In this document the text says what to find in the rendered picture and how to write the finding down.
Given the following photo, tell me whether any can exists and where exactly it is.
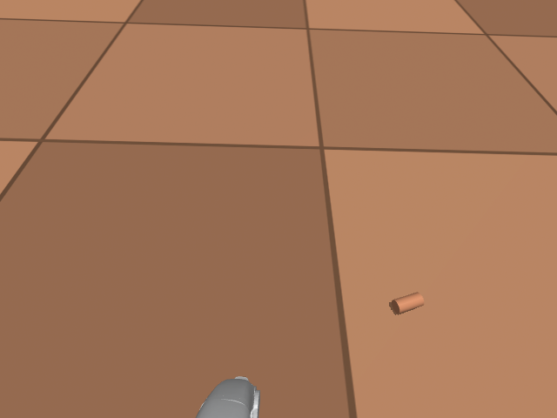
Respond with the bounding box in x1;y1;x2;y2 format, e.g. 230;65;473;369
392;293;424;314

